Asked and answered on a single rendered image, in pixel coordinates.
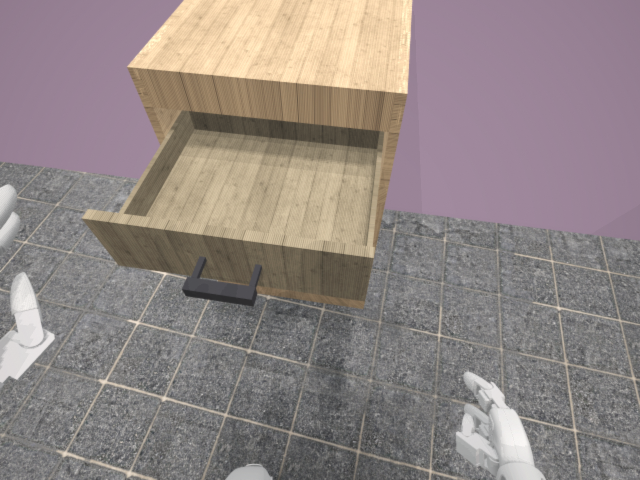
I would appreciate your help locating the drawer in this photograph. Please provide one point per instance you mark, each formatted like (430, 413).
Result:
(298, 199)

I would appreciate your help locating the right robot hand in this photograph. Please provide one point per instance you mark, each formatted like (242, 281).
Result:
(501, 439)

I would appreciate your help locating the left robot hand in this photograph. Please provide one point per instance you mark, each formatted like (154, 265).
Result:
(19, 351)

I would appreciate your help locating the handle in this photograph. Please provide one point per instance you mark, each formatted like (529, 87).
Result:
(221, 291)

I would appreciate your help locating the cabinet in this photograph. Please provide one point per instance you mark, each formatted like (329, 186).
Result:
(342, 63)

